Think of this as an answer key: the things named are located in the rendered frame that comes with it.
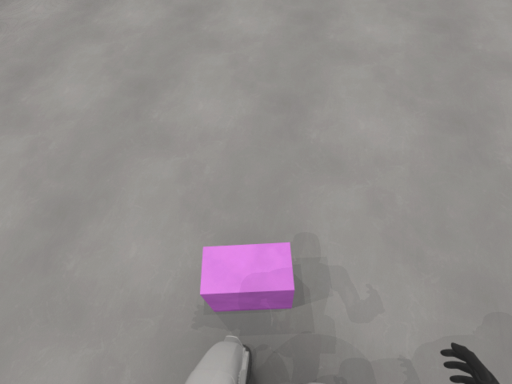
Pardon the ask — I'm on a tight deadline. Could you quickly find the robot left thigh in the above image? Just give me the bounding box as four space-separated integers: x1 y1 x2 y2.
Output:
185 342 249 384

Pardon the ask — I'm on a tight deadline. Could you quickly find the left robot shin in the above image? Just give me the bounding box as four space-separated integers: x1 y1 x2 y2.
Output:
224 336 244 348

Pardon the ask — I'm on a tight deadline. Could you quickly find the carton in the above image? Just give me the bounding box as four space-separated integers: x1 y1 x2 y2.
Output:
200 242 294 312

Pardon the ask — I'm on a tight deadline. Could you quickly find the robot right hand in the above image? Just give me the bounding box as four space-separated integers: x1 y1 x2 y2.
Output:
441 342 499 384

